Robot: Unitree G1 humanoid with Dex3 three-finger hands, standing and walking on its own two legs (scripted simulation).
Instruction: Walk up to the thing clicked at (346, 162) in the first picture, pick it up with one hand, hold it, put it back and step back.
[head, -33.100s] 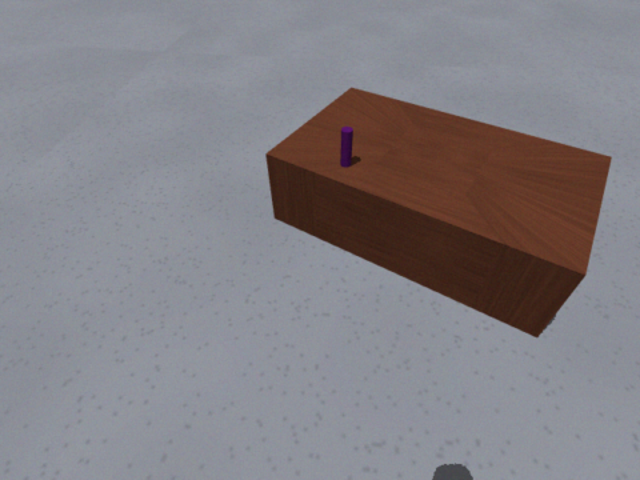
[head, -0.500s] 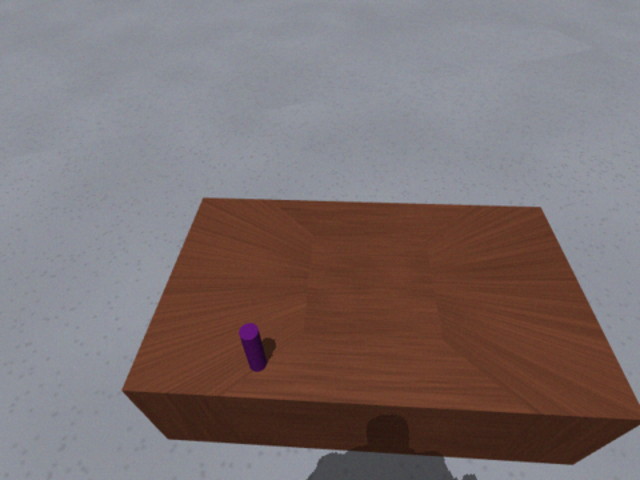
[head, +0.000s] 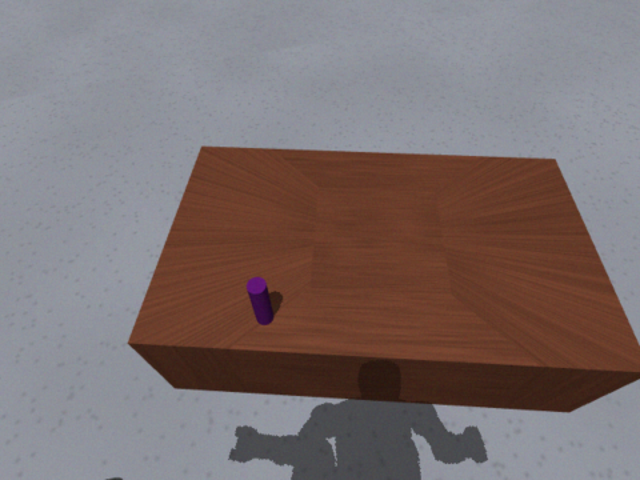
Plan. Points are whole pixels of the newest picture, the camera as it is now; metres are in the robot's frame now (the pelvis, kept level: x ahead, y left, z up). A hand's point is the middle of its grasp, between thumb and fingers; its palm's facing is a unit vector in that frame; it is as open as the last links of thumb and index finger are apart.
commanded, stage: step back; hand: left
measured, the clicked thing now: (261, 302) +0.53 +0.14 -0.32
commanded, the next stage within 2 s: none
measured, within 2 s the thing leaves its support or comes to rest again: neither
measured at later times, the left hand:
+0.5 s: hand out of the picture +0.03 +0.27 -0.15, palm faces -0.10 -0.91 -0.40, open 7.4 cm
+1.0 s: hand out of the picture -0.07 +0.31 -0.15, palm faces -0.02 -0.94 -0.34, open 7.4 cm
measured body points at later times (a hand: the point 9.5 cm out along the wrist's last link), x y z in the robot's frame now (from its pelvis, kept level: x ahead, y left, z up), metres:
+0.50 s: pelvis -0.07 +0.02 +0.00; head -0.02 -0.01 +0.44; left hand +0.04 +0.32 -0.12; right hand +0.02 -0.29 -0.14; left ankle -0.01 +0.10 -0.72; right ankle -0.08 -0.09 -0.73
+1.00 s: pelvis -0.20 +0.06 +0.01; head -0.14 +0.08 +0.45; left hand -0.07 +0.36 -0.12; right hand -0.11 -0.25 -0.09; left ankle -0.17 +0.16 -0.73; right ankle -0.22 -0.10 -0.63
